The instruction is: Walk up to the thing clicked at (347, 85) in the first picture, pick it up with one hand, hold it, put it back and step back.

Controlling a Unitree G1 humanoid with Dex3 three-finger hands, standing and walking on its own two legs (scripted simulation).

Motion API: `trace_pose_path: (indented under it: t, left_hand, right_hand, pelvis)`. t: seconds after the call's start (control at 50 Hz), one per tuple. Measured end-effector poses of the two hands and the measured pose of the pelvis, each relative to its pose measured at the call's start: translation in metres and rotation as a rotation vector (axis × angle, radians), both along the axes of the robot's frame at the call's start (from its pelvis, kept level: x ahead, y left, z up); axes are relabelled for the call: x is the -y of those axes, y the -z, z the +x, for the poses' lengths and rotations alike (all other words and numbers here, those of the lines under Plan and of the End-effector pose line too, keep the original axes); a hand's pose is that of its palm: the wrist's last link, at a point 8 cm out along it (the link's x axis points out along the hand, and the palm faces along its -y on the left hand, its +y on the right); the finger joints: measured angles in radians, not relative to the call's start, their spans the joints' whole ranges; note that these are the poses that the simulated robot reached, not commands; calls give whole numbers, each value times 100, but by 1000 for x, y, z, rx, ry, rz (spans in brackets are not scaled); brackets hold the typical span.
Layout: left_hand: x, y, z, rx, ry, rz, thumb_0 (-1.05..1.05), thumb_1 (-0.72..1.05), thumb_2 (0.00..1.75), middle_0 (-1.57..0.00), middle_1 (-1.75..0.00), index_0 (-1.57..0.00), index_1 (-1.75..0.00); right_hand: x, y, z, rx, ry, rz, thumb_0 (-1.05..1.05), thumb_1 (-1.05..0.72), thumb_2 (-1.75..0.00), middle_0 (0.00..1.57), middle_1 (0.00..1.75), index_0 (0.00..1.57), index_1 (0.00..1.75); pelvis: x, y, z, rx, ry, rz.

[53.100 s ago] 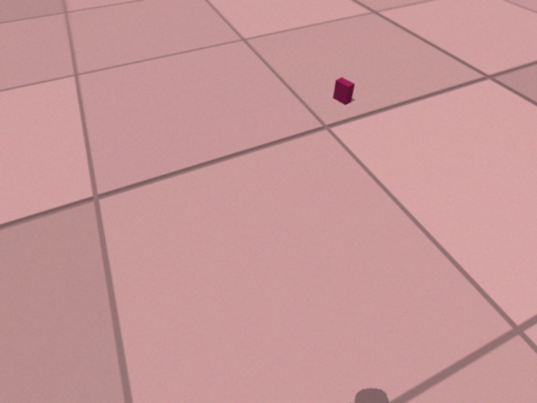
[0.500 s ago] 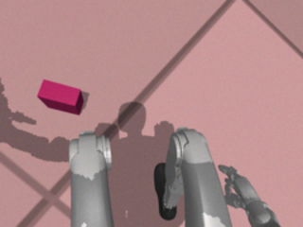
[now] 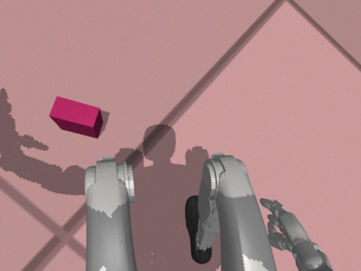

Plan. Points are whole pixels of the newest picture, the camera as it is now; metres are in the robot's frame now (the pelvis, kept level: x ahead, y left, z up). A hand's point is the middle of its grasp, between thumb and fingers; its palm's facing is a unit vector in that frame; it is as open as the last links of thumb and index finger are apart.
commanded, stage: go down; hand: left
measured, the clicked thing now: (79, 119) +0.46 +0.26 -0.29
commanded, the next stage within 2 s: approach in 0.70 s
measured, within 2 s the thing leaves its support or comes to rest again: neither
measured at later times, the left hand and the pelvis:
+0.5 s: hand out of the picture +0.36 +0.47 +0.02, palm faces +0.30 -0.95 -0.02, open 17.8 cm; pelvis +0.00 +0.00 +0.00, yaw +0 degrees
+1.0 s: hand out of the picture +0.36 +0.47 +0.01, palm faces +0.32 -0.95 +0.00, open 17.8 cm; pelvis +0.00 +0.00 +0.00, yaw +0 degrees
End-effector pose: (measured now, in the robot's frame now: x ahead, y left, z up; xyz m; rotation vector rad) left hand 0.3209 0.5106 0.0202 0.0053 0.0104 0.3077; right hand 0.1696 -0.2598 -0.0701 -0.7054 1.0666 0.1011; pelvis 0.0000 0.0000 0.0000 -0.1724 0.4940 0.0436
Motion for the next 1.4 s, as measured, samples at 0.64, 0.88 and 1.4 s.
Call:
trace_pose_path:
  t: [0.64, 0.88, 1.4]
  left_hand:
    - [5, 4, 13, 1, 35, 0, -1, -61, 0, -4, -2, -6, -1]
    - [-2, -9, 4, -27, 4, 7, -1, -60, 0, -4, -3, -5, -1]
    - [84, 195, 45, -111, 49, -89, -1, -59, 3, -1, -6, -3, -3]
  right_hand:
    - [1, -3, 2, 6, 9, -16, 0, -93, -90, 21, 30, 21, 30]
    - [0, -5, 2, 24, 26, 8, 0, -93, -90, 21, 30, 21, 30]
    - [1, 20, -11, -135, -130, -152, 0, -92, -90, 21, 30, 21, 30]
  pelvis:
    - [0, 2, 3, -3, -2, -7]
    - [-2, -4, 2, -11, 0, -4]
    - [-3, 51, 1, 129, 49, -57]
